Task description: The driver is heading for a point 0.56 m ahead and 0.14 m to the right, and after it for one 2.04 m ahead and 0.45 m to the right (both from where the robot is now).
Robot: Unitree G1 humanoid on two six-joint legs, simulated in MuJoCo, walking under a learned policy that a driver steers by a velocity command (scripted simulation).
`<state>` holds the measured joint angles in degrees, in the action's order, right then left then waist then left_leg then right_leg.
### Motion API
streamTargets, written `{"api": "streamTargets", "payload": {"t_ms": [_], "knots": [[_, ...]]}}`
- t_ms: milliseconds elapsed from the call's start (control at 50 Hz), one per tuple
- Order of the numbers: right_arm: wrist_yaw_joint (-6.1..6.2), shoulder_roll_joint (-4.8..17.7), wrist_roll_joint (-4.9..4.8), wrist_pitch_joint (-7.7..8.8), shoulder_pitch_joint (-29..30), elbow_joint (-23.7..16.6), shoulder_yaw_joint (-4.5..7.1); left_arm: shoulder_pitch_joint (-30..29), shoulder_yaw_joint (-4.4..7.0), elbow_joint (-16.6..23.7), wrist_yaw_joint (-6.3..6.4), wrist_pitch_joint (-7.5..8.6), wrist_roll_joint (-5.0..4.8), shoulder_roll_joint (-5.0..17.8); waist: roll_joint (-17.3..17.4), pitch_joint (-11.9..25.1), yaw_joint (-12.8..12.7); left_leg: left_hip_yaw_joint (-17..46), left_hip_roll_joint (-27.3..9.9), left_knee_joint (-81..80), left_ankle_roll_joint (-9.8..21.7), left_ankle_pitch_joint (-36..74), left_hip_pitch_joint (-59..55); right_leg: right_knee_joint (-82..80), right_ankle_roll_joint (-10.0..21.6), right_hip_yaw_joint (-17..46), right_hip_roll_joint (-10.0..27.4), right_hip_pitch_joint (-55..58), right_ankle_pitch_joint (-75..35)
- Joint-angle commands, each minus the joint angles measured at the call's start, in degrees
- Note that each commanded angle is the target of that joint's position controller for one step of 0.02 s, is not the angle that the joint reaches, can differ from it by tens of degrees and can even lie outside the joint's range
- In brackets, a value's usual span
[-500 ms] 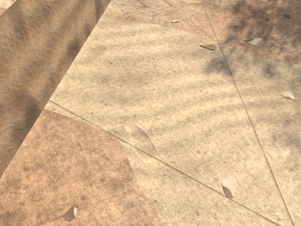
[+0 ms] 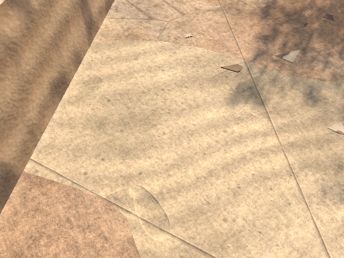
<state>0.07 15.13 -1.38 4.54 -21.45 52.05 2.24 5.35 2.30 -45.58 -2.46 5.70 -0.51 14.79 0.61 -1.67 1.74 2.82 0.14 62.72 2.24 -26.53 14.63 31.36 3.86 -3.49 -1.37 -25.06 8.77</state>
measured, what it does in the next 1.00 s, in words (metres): walks ahead, turning right: left foot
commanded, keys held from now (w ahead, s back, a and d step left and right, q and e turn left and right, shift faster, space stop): w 0.36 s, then w+e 0.64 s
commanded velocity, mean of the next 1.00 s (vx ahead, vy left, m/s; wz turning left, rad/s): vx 0.50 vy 0.00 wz -0.25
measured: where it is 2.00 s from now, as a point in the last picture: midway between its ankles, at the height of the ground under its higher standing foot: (227, 124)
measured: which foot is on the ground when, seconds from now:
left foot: up 0.00-0.44, down 0.46-1.00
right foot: down 0.00-0.48, up 0.50-1.00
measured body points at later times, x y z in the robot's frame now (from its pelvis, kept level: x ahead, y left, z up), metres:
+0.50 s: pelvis +0.27 +0.04 +0.00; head +0.31 +0.05 +0.44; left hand +0.25 +0.32 -0.14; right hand +0.49 -0.20 -0.09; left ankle +0.39 +0.15 -0.73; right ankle +0.09 -0.08 -0.71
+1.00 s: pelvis +0.52 +0.00 +0.00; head +0.55 -0.02 +0.44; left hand +0.79 +0.17 -0.10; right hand +0.46 -0.28 -0.14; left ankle +0.39 +0.15 -0.73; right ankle +0.63 -0.14 -0.72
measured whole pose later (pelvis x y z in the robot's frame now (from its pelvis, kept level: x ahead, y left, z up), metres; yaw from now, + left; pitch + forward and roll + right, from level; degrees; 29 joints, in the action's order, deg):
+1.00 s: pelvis +0.52 +0.00 +0.00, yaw -18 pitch +2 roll +2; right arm 1.1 15.7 -1.0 3.3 -17.8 52.9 4.9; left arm 3.8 3.6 -42.6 -3.3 1.2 -1.3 13.7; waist -0.9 -2.3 3.3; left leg -17.7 -2.7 18.6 -2.9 -24.2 -6.2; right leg 36.9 5.6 -3.8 3.2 -32.3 7.7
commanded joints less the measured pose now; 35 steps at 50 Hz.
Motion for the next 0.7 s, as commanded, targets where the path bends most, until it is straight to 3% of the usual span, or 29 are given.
{"api": "streamTargets", "payload": {"t_ms": [20,40,80,140,260,340,400,420,440,460,480,500,520,540,560,580,620,700], "knots": [[0.45,7.5,0.22,2.06,4.2,-5.8,1.92,6.8,1.78,0.7,0.28,0.19,0.42,6.4,-2.1,5.1,-3.6,1.9,-6.6,7.4,0.5,7.9,24.6,-17.6,10.1,23.8,16.9,23.0,-3.2],[0.49,6.6,0.5,1.37,2.8,-5.6,2.04,5.9,1.47,0.6,0.17,0.45,1.07,5.4,-3.8,4.8,-1.7,2.4,-8.0,5.6,0.4,10.1,20.9,-19.2,9.7,20.7,15.3,19.1,-5.6],[0.66,4.4,0.53,0.08,1.1,-5.1,1.86,6.2,1.57,-0.3,0.06,1.01,0.81,5.4,-4.5,4.1,-0.4,1.7,-8.6,2.7,-0.3,11.6,18.5,-22.0,10.3,16.8,13.9,15.4,-8.5],[0.94,4.2,1.17,-0.6,6.1,-6.9,1.94,8.6,2.1,-1.9,0.89,1.07,0.67,7.4,-3.5,1.3,-0.9,1.1,-9.4,-4.0,-2.0,17.7,23.5,-24.1,10.7,13.0,13.6,14.9,-12.8],[-0.07,2.3,0.98,0.34,17.8,-9.9,1.14,14.0,2.14,-4.3,2.11,-0.03,-0.09,8.7,-3.3,-0.9,-4.9,-1.6,-7.0,-23.8,-2.2,32.6,23.8,-24.7,7.7,7.5,11.3,18.7,-12.2],[-1.42,2.5,0.37,0.94,24.2,-12.4,0.79,18.0,2.26,-6.5,2.25,-1.05,-0.39,9.3,-3.5,-2.7,-7.0,-2.3,-5.4,-30.2,-1.4,30.6,25.4,-22.2,7.8,8.1,14.1,25.6,-11.8],[-2.35,3.7,0.33,1.64,25.1,-13.7,1.1,18.4,2.59,-7.4,2.7,-1.93,-0.75,9.9,-4.4,-2.6,-5.6,-1.9,-4.3,-33.6,0.3,24.8,22.9,-18.1,6.8,10.3,16.3,29.3,-16.3],[-2.4,4.7,0.39,1.87,22.8,-13.3,1.51,17.5,2.78,-7.2,2.82,-2.16,-0.81,10.5,-5.1,-1.3,-3.9,-2.4,-3.2,-34.4,0.9,22.8,18.7,-15.8,6.3,10.8,16.3,29.3,-20.6],[-2.22,6.2,0.53,2.1,17.8,-12.0,2.31,15.8,2.88,-6.8,2.89,-2.37,-0.86,11.0,-5.6,1.5,-0.7,-3.8,-1.4,-36.0,1.9,22.5,10.6,-10.7,5.4,10.0,15.0,28.1,-28.5],[-1.66,9.1,0.76,2.2,8.3,-9.2,3.79,15.0,2.39,-6.3,2.89,-2.45,-0.49,9.8,-4.5,7.8,3.6,-3.8,-1.5,-35.8,3.6,24.3,-3.7,-0.3,3.8,8.1,11.6,23.4,-31.0],[-0.87,13.7,1.78,2.08,-2.7,-7.5,5.03,14.9,1.14,-4.5,2.85,-2.22,0.77,6.6,2.0,17.4,7.1,8.0,-12.9,-33.7,7.3,25.2,-22.5,18.0,1.5,5.4,7.1,10.8,-14.6],[-1.15,16.0,1.92,1.6,-4.4,-6.2,5.41,23.2,-0.7,-4.6,2.47,-1.12,-0.22,-0.5,17.4,24.7,2.9,32.9,-25.1,-39.9,14.8,13.9,-39.5,36.0,-1.5,5.5,-1.9,-10.6,23.0],[-1.04,9.9,1.69,1.59,-3.8,-7.0,3.89,19.7,0.98,-5.5,2.45,-0.44,-1.65,6.6,10.6,21.7,5.3,34.2,-23.6,-43.6,12.5,7.7,-35.8,42.2,-1.1,12.3,0.9,-15.5,24.2],[-0.79,7.7,1.49,1.72,0.5,-7.4,3.15,14.8,1.92,-3.7,2.49,-0.2,-2.59,9.1,8.2,13.3,4.5,25.3,-22.1,-45.0,9.9,9.2,-28.2,42.9,-0.6,11.3,3.4,-18.3,18.8],[-0.82,6.6,1.53,1.84,4.9,-7.7,2.69,12.4,1.94,-3.3,2.84,-0.35,-2.28,8.3,4.3,8.9,2.6,19.0,-20.0,-47.0,8.8,13.8,-20.1,41.1,-0.9,10.0,6.1,-16.2,13.8],[-0.98,5.1,1.68,2.01,7.8,-7.7,2.38,11.7,2.31,-3.3,3.03,-0.81,-1.5,7.6,4.0,5.6,1.0,13.9,-18.1,-49.3,8.3,16.9,-14.0,38.4,-1.2,9.9,7.6,-14.1,10.5],[-1.07,3.6,2.2,2.59,10.2,-7.0,2.22,14.2,2.49,-3.8,2.88,-2.44,-1.7,5.1,5.6,3.7,-1.7,6.9,-15.7,-52.9,7.7,20.1,-7.6,36.3,-1.6,9.9,9.3,-9.0,7.1],[-0.33,5.5,2.42,3.05,9.6,-5.1,3.06,11.0,2.75,-1.8,2.99,-4.31,-1.19,3.6,3.4,0.2,-2.5,-1.7,-15.5,-55.7,8.4,26.5,-5.7,31.5,-2.7,10.4,9.9,-13.5,0.3]]}}
Velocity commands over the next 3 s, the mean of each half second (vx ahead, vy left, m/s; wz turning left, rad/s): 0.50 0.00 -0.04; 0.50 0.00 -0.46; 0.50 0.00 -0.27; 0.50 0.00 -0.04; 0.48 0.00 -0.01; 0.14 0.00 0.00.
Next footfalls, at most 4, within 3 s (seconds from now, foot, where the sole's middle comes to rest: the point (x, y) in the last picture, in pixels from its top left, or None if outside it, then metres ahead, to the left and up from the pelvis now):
0.46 left None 0.43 0.15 -0.76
1.02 right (214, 205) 0.66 -0.15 -0.76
1.58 left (194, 130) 1.06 -0.10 -0.76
2.12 right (259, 103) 1.22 -0.44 -0.76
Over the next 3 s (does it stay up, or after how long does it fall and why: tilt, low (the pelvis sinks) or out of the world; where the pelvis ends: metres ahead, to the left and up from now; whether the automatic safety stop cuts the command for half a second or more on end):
stays up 1.43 -0.39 0.01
